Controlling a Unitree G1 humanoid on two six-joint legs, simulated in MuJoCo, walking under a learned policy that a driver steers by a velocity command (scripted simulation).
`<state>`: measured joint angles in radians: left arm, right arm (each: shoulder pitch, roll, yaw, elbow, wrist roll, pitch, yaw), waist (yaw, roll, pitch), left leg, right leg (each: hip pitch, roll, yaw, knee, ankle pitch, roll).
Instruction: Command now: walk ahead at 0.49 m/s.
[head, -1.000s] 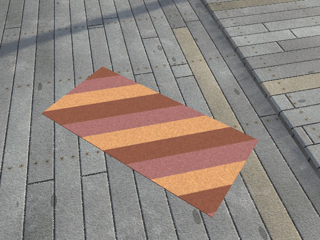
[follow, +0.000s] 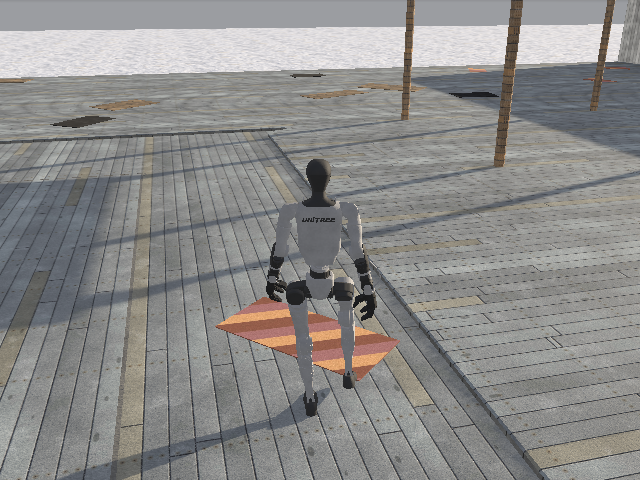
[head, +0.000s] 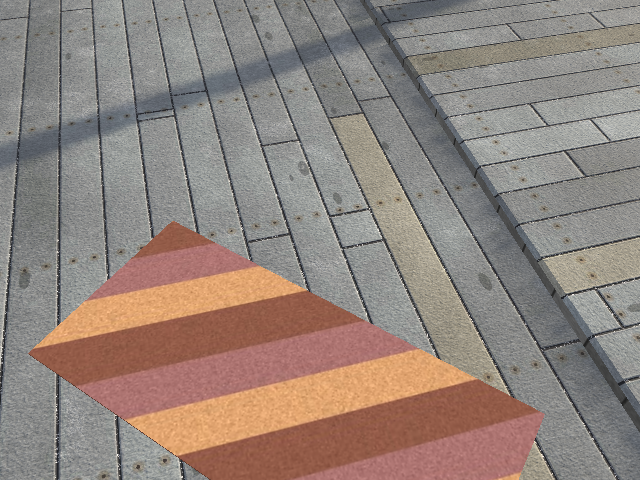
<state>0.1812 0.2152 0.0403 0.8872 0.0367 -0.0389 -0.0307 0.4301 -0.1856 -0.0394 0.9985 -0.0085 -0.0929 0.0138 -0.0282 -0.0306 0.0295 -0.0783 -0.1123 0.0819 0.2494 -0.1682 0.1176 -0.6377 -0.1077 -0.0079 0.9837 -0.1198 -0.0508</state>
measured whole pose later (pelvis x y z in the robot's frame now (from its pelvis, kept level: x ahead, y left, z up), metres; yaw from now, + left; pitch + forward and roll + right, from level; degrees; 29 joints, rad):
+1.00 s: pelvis +0.54 +0.03 -0.01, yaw +21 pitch +0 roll +0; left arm 0.24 0.22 0.05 0.90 0.03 -0.08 0.00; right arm 0.23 -0.25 -0.08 0.93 -0.01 -0.03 0.00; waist 0.00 -0.01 0.07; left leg -0.26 -0.14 0.07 0.45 -0.19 0.15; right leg -0.44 -0.08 -0.02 1.22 -0.33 -0.01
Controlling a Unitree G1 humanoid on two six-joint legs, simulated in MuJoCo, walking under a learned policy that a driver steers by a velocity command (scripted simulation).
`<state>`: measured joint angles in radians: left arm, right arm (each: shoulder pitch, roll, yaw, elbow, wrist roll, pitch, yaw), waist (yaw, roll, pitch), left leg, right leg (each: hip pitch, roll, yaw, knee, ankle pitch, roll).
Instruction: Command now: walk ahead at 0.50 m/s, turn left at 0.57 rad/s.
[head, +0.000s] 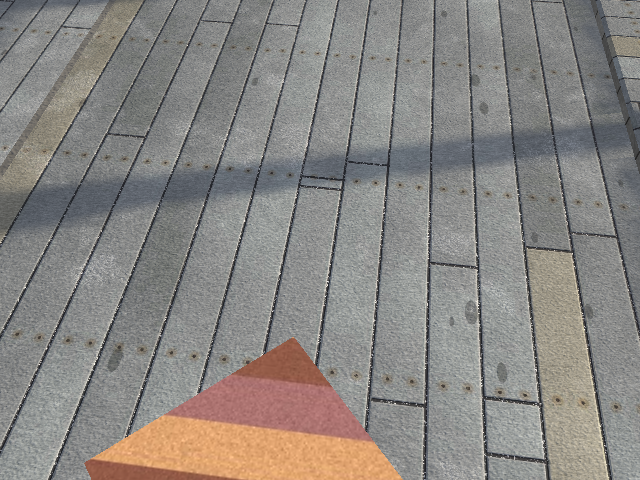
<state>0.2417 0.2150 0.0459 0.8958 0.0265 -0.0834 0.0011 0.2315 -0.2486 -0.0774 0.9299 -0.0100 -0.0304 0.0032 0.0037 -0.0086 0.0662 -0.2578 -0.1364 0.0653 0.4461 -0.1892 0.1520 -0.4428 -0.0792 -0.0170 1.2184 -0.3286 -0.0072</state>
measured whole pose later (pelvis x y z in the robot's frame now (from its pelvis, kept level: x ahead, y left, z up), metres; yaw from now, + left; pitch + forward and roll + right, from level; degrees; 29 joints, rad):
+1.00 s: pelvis +0.54 +0.05 +0.00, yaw +11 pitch +1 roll -1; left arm 0.41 0.22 0.03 0.98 0.01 -0.06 0.00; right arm 0.08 -0.22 -0.03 0.83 -0.04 -0.08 0.01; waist 0.05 -0.01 0.05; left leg -0.38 -0.02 0.08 0.53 -0.16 0.08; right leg -0.20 0.02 -0.02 0.96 -0.45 -0.07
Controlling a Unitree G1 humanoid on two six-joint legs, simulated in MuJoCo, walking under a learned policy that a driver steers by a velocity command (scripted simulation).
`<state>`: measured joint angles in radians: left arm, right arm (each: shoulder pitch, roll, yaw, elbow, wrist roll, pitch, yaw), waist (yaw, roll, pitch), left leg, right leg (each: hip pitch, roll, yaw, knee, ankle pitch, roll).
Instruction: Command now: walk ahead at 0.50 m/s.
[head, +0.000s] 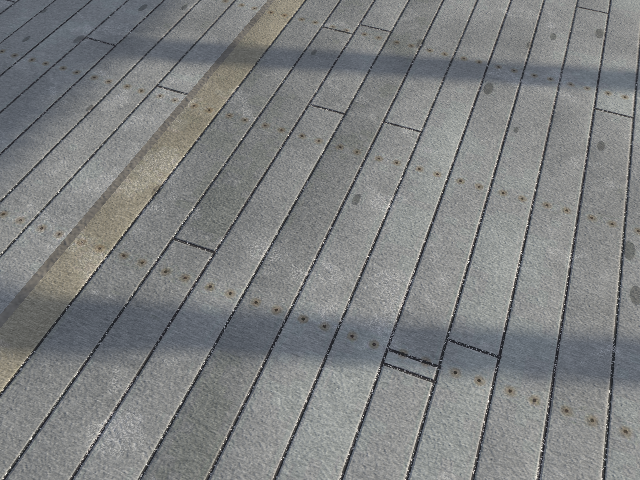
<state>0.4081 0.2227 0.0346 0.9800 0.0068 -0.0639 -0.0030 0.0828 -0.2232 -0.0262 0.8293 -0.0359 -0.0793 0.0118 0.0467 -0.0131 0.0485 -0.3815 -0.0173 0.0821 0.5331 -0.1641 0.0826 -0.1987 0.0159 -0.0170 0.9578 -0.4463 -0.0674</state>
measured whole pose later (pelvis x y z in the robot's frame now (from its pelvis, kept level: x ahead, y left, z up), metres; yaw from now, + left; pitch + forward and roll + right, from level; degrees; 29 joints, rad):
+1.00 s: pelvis +0.25 +0.01 +0.01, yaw -25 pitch +2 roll +0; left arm 0.23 0.28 0.10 0.83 0.01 0.05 0.00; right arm 0.18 -0.26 -0.04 0.80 0.00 0.01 -0.06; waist 0.04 -0.03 0.02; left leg -0.25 -0.06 -0.08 0.48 -0.34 0.03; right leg -0.37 0.18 0.22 0.42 -0.07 -0.06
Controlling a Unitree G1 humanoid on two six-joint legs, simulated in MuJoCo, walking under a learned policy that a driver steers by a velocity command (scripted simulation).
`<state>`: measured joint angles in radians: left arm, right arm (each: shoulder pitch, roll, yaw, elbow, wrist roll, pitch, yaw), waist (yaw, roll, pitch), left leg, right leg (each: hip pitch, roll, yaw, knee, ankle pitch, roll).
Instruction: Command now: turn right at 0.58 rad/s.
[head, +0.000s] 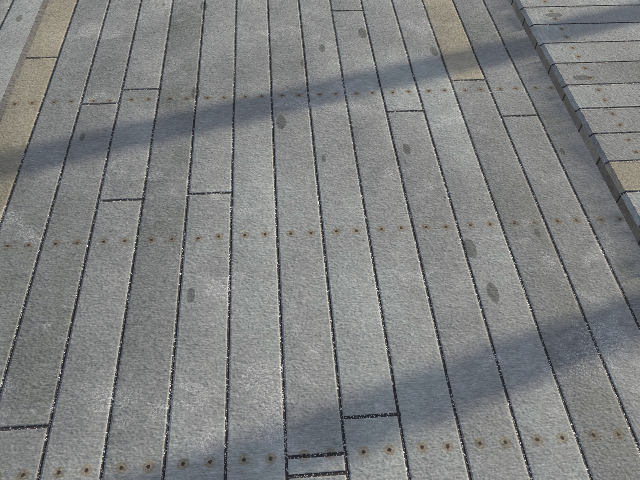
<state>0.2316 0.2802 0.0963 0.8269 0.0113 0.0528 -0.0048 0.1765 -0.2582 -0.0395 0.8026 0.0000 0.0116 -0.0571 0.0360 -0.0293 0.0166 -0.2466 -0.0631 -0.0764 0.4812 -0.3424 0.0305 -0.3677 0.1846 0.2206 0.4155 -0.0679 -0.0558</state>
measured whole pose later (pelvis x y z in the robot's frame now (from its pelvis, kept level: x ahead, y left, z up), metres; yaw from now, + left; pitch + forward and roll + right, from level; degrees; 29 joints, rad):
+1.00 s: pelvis +0.01 +0.00 +0.01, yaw -8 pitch -1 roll -1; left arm 0.34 0.25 0.03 1.08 0.02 0.00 0.02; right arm 0.29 -0.23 -0.02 1.03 -0.03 -0.01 0.01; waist 0.01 -0.01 -0.01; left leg -0.26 0.00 0.05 0.64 -0.42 0.07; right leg -0.08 0.05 0.05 0.37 -0.27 -0.05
